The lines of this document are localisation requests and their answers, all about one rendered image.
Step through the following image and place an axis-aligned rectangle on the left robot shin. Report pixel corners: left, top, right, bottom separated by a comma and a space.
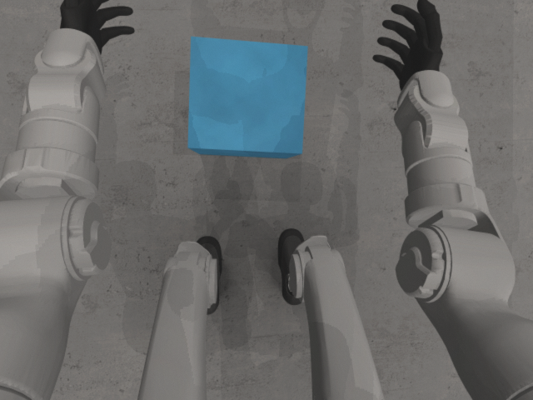
162, 242, 212, 305

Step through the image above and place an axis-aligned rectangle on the robot right forearm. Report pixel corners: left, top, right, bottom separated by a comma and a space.
394, 70, 516, 289

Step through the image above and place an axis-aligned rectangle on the right robot hand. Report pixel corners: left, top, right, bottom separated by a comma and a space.
373, 0, 443, 90

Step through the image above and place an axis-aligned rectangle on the robot right upper arm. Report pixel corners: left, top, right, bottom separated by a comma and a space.
396, 225, 533, 400

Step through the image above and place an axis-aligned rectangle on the carton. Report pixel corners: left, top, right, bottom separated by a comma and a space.
187, 37, 308, 158

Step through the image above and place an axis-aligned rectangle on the left robot thigh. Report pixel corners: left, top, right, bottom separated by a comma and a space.
137, 252, 217, 400

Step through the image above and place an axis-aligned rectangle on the robot left upper arm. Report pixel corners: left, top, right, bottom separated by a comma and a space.
0, 195, 112, 400

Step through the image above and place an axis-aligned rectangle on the left robot hand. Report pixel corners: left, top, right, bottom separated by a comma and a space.
60, 0, 135, 54

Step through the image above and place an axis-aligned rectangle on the robot left forearm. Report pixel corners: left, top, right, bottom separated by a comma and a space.
0, 28, 107, 202

